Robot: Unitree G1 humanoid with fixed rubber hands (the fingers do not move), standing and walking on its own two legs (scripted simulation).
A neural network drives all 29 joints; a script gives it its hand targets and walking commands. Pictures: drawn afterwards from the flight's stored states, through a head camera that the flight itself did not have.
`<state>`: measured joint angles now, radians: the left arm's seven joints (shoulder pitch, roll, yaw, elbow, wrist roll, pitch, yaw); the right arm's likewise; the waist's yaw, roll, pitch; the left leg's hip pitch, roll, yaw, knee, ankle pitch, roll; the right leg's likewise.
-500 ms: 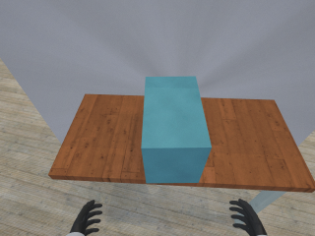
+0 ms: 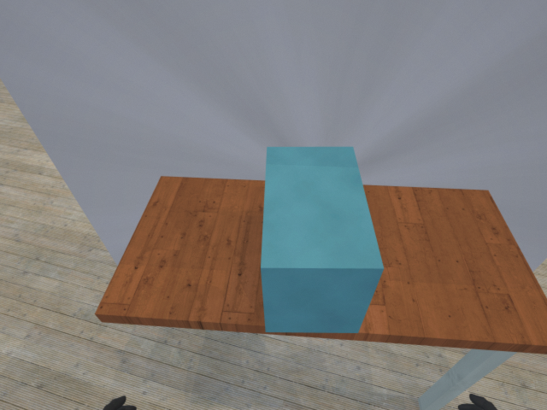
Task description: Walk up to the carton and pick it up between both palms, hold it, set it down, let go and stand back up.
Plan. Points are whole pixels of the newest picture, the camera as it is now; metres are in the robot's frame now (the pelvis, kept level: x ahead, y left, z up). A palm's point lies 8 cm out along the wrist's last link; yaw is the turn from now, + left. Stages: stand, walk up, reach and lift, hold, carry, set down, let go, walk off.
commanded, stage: stand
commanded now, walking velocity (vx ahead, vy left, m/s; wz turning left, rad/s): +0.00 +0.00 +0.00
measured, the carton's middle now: (310, 236) +0.44 -0.04 -0.02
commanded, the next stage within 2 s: none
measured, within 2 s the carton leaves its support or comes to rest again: neither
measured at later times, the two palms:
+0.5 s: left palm out of the picture +0.07 +0.30 -0.11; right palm out of the picture +0.08 -0.27 -0.11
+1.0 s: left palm out of the picture +0.05 +0.31 -0.11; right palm out of the picture +0.07 -0.28 -0.11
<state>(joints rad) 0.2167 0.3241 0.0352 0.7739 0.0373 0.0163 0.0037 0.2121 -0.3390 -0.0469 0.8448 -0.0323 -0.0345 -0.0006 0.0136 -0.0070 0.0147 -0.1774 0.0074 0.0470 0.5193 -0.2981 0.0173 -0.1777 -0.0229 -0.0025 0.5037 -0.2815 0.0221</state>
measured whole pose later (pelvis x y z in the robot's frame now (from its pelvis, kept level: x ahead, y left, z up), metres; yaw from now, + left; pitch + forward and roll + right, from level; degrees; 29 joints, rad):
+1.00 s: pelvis -0.01 +0.01 +0.01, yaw +1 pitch -3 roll +0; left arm 0.15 0.33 0.00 1.09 0.02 -0.01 0.00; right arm 0.13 -0.35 0.01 1.10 -0.01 -0.02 0.00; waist 0.00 0.00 0.06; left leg -0.13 -0.03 0.04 0.38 -0.21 0.04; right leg -0.12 -0.06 -0.01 0.37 -0.20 0.05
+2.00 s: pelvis +0.00 +0.01 +0.01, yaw +2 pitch -2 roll +0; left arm 0.13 0.34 0.00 1.12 0.01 0.00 0.00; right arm 0.10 -0.35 0.00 1.12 -0.01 -0.02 -0.01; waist 0.01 -0.01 0.06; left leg -0.11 -0.03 0.03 0.34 -0.19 0.03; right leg -0.11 -0.06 -0.02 0.35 -0.20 0.04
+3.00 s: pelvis +0.01 +0.01 +0.01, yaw +2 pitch -3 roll +0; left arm 0.09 0.33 0.00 1.10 0.02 0.00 0.01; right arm 0.12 -0.33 0.00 1.12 -0.01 -0.03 -0.01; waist 0.01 -0.01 0.06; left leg -0.07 -0.04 0.03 0.31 -0.20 0.04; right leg -0.07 -0.07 -0.02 0.33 -0.21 0.05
